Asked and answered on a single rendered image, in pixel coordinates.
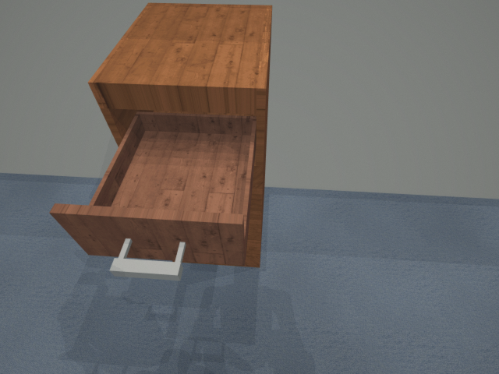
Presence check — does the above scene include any drawer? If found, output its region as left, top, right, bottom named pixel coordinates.
left=49, top=111, right=257, bottom=266

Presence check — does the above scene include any cabinet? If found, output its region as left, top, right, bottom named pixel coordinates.
left=88, top=3, right=272, bottom=267

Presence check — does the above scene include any handle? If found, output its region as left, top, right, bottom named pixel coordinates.
left=109, top=238, right=186, bottom=281

